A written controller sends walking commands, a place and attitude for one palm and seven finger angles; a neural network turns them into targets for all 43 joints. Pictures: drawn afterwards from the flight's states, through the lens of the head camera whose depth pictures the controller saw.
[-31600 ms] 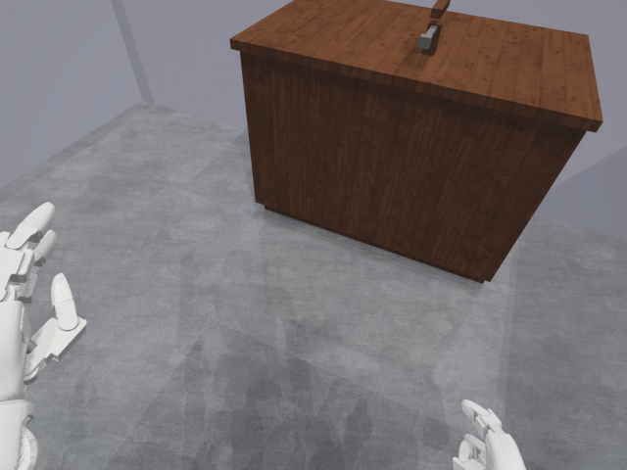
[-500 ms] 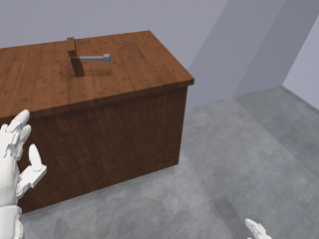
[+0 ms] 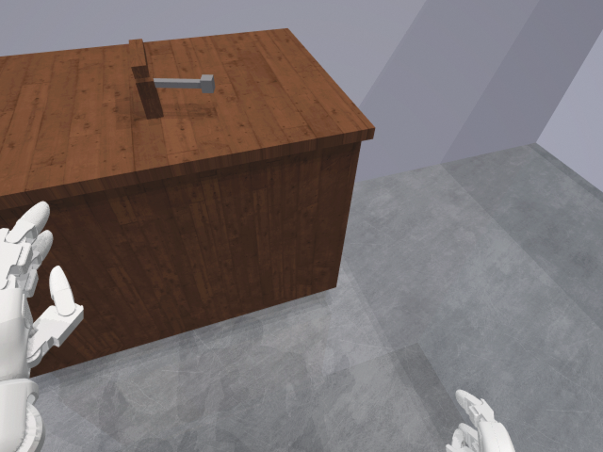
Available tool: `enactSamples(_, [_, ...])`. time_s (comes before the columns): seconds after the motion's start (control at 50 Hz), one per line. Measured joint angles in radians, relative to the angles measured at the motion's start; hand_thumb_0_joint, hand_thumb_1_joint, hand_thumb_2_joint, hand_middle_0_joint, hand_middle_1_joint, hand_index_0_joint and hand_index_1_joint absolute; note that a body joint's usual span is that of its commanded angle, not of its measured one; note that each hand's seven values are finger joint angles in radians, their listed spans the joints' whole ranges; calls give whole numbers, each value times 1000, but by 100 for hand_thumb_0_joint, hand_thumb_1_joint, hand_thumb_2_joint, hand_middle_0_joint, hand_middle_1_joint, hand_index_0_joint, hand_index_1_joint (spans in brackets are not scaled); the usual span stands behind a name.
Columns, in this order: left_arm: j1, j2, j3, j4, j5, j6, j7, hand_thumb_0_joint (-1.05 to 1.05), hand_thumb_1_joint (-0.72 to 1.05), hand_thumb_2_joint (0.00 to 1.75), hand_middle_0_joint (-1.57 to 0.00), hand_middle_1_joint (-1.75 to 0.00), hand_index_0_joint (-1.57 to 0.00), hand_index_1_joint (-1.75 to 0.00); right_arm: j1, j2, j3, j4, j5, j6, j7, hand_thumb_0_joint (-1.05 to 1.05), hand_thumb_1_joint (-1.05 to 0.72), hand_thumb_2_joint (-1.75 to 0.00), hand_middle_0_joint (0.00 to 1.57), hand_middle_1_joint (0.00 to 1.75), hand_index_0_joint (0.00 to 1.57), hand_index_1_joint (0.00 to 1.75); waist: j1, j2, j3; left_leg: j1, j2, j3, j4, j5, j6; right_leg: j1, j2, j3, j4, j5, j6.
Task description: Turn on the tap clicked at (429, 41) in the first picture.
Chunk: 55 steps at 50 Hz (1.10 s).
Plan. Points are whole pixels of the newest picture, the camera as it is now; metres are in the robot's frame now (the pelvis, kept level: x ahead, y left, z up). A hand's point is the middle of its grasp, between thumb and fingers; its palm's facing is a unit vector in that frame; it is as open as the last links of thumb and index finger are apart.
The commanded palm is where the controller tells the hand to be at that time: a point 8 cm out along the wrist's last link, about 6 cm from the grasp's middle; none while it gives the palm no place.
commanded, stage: stand and check the lever's angle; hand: left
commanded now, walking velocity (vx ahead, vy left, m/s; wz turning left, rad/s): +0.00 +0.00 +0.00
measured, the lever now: (207, 83) +0.79 +0.27 +0.10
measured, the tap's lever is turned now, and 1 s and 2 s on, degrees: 71 71 71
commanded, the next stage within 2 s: stand and wait in 0.22 s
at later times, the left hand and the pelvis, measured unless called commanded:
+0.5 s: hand (92, 292) +0.23 +0.24 +0.15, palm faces +0.40 -0.84 -0.36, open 7.4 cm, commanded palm +0.18 +0.28 +0.18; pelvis +0.02 +0.00 +0.00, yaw +0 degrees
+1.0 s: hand (89, 292) +0.23 +0.25 +0.15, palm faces +0.39 -0.85 -0.37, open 7.4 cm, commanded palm +0.18 +0.28 +0.18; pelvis +0.02 +0.00 +0.00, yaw +0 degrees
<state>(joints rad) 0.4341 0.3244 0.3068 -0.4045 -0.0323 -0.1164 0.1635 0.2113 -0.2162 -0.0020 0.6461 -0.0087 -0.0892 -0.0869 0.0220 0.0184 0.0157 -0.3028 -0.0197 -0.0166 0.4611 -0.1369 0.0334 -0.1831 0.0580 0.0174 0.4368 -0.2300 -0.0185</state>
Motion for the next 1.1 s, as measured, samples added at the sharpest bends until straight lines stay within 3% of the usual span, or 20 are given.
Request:
enactSamples(0.16, [50,22,6,-71,4,-44,0,2,89,90,-21,-30,-21,-31,-3,23,10,-25,-8,-18,14,1,-91,-90,21,30,21,30,-24,-2,-8,-6,1,-3,-36,18,-3,-2,0,-1,-44,19,-3])
enactSamples(0.42, [39,8,-9,-34,-15,-18,-4,2,89,90,-21,-30,-21,-31,-26,14,8,-15,-2,5,10,2,-90,-90,21,30,21,30,-7,12,-18,4,7,-2,-10,-14,-5,20,6,1,-46,3,-6])
enactSamples(1.1, [47,18,-7,-35,-21,-15,-6,2,89,90,-21,-30,-21,-31,-21,13,9,-28,1,22,10,2,-91,-90,21,30,21,30,-11,11,-18,15,-1,3,-31,-8,4,34,-2,6,-73,13,4])
